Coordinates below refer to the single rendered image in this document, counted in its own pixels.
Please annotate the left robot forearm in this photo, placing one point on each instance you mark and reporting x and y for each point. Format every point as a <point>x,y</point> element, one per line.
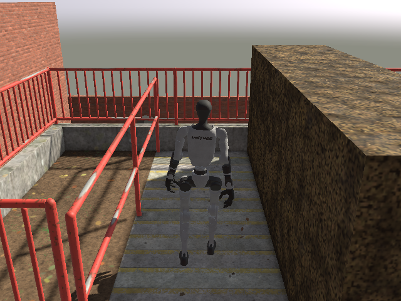
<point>172,167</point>

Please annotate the right robot forearm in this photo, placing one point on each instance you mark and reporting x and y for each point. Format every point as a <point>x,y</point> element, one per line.
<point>227,174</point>

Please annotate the right robot hand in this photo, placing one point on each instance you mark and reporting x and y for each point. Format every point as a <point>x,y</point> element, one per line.
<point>230,192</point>

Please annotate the left robot upper arm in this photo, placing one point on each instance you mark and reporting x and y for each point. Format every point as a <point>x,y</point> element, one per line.
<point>179,142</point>

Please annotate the humanoid robot head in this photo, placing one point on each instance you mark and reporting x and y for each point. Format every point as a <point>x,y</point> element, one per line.
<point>203,109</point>

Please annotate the robot torso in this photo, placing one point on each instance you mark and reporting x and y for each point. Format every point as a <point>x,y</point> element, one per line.
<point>201,149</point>

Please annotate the left robot hand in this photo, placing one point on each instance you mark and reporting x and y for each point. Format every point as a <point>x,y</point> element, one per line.
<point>169,183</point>

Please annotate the right robot upper arm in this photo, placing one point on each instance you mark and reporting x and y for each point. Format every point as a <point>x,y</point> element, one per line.
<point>223,145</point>

